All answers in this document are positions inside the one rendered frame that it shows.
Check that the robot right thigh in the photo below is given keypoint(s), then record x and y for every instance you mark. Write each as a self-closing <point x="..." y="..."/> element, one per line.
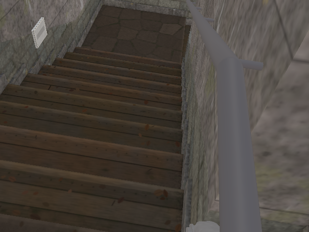
<point x="203" y="226"/>

